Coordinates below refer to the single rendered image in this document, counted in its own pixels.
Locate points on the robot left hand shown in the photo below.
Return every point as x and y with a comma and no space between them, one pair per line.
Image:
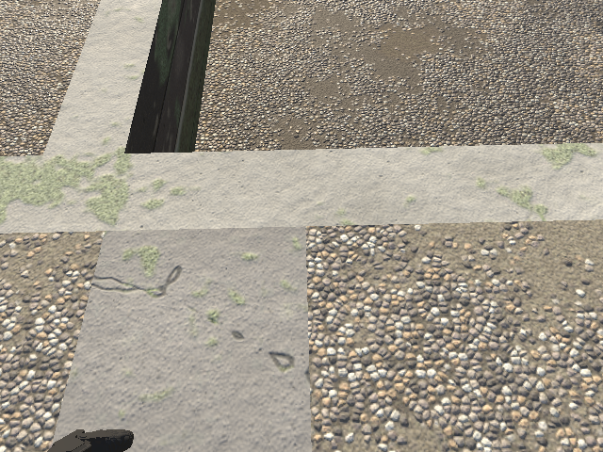
110,440

